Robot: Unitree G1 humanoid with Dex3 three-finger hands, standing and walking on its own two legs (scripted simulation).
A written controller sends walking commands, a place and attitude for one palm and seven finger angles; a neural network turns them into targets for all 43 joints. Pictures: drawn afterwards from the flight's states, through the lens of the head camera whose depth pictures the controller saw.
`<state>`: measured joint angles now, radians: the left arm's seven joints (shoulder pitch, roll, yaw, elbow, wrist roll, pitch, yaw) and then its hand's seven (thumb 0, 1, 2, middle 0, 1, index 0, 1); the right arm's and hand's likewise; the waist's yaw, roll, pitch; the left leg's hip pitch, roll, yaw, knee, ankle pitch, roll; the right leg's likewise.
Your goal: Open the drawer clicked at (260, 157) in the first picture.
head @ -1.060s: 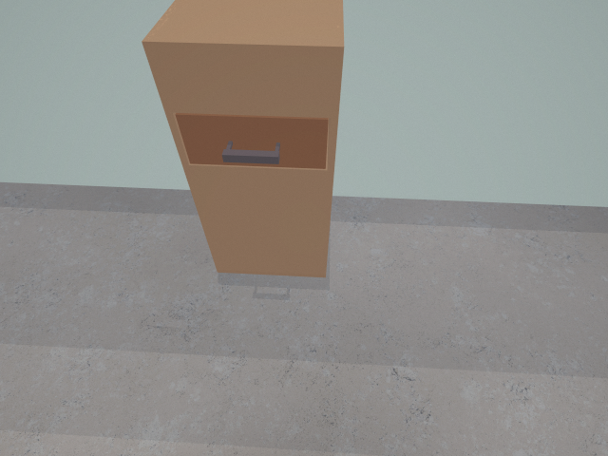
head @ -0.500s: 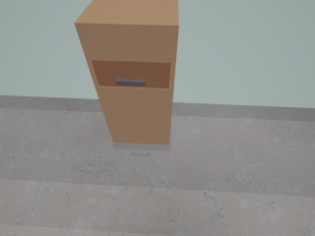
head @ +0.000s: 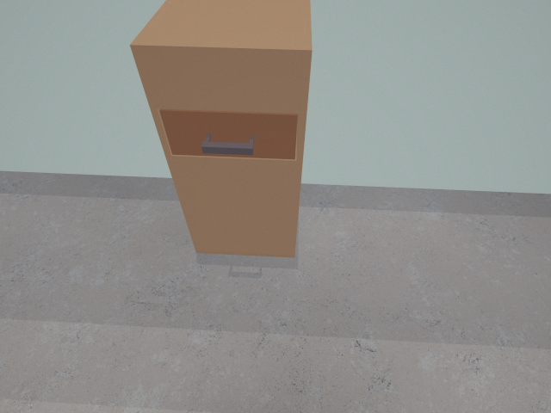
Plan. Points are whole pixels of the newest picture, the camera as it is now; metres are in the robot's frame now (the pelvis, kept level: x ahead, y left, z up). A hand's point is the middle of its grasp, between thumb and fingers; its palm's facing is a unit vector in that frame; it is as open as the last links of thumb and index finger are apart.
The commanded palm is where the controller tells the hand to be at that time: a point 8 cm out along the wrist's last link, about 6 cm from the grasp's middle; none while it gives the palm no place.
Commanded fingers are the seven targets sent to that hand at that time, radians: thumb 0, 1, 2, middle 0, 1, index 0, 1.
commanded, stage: take the last steps up to it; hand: left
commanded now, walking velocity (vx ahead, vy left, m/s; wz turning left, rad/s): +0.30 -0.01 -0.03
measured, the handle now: (229, 143) +0.83 +0.18 -0.13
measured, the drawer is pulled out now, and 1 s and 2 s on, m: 0.00 0.00 0.00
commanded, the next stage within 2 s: come to a stop and stand still in 0.76 s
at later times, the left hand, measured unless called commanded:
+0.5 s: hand out of the picture +0.15 +0.17 -0.18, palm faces +0.07 -0.96 -0.26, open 7.3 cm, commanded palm none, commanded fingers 0.00 0.90 0.90 -0.20 -0.30 -0.20 -0.30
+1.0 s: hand (210, 336) +0.29 +0.15 -0.18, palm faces +0.08 -0.96 -0.27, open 7.3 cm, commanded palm none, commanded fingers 0.00 0.90 0.90 -0.20 -0.30 -0.20 -0.30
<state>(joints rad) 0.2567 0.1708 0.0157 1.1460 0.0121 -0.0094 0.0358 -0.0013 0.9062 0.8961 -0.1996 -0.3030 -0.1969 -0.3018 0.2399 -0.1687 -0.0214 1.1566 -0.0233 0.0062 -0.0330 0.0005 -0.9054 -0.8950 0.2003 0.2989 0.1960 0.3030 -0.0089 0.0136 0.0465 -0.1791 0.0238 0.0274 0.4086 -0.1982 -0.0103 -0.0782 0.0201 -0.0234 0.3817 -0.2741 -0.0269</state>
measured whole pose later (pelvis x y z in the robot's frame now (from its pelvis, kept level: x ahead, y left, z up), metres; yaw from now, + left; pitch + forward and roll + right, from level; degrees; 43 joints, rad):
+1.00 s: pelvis +0.27 -0.05 -0.02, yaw +1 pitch -1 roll +1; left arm 0.24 0.17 0.06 1.07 0.03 -0.03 0.02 0.02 0.93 0.90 -0.20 -0.30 -0.20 -0.30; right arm 0.25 -0.18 -0.05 1.10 -0.01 0.03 -0.03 0.00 -0.92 -0.89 0.20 0.30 0.20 0.30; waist 0.01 0.04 0.09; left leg -0.29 0.06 0.04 0.79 -0.52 -0.01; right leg -0.28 -0.04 -0.13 0.63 -0.34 -0.05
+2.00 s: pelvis +0.26 -0.04 -0.01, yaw -1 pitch -2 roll +1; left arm 0.24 0.26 0.01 0.96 0.02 0.02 0.02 0.00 0.90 0.90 -0.20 -0.30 -0.20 -0.30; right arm 0.29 -0.23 -0.01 0.94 -0.03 0.00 -0.02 0.00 -0.90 -0.89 0.20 0.30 0.20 0.30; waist 0.00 0.04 -0.01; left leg -0.21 -0.01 0.04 0.53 -0.28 0.02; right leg -0.24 -0.01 -0.02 0.56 -0.28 -0.01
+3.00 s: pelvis +0.26 -0.05 +0.00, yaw +0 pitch -1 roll +0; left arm 0.29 0.15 -0.01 1.11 0.01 -0.01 0.04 0.00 0.91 0.90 -0.20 -0.30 -0.20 -0.30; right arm 0.28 -0.15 0.00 1.11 -0.02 0.00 -0.02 0.00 -0.90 -0.89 0.20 0.30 0.20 0.30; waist -0.01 0.01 0.01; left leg -0.17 0.01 0.03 0.41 -0.22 0.00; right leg -0.18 0.01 -0.03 0.42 -0.21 -0.02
